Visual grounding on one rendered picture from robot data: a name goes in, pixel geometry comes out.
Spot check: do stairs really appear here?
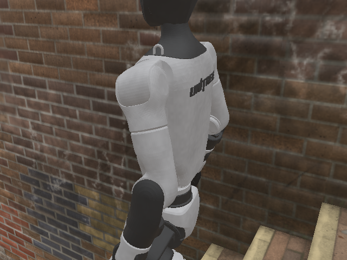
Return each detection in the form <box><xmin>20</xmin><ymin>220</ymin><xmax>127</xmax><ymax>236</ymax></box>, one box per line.
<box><xmin>201</xmin><ymin>202</ymin><xmax>347</xmax><ymax>260</ymax></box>

